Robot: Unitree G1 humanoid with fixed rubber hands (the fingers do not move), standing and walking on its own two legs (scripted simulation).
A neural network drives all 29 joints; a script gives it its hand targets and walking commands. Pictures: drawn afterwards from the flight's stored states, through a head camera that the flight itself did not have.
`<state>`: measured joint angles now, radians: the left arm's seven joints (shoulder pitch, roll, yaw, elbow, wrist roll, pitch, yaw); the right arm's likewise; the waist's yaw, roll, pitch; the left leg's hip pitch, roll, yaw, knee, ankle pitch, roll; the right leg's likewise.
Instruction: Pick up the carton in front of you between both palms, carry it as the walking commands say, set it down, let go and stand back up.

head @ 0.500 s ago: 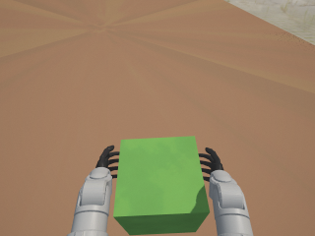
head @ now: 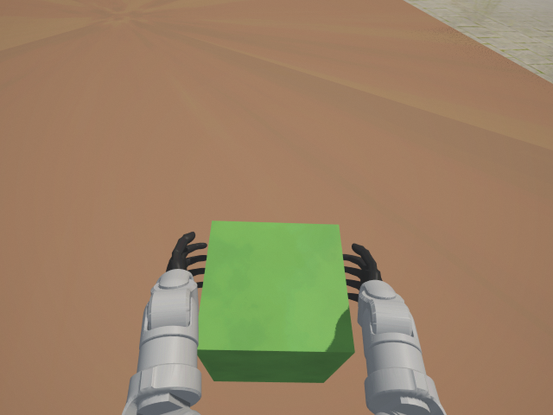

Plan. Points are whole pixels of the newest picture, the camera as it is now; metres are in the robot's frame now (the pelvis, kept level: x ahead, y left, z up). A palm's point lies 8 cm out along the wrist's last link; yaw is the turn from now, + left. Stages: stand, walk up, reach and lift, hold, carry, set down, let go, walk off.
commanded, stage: set down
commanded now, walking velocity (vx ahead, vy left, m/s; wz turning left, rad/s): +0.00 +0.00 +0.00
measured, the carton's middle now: (272, 308) +0.33 +0.02 -0.07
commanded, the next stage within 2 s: none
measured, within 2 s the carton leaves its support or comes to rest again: neither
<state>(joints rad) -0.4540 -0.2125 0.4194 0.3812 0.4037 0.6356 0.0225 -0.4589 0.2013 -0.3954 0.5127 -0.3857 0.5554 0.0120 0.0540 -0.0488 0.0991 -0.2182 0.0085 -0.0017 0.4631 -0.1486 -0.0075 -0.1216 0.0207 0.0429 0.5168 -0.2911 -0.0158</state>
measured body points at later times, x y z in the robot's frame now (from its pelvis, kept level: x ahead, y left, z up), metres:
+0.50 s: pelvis -0.03 +0.00 -0.10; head +0.20 +0.02 +0.28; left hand +0.36 +0.16 -0.19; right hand +0.40 -0.13 -0.19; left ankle +0.08 +0.12 -0.74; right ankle +0.00 -0.12 -0.74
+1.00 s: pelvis -0.05 -0.02 -0.23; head +0.22 -0.02 +0.12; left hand +0.38 +0.17 -0.33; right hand +0.46 -0.11 -0.33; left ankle +0.08 +0.12 -0.74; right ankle +0.00 -0.12 -0.74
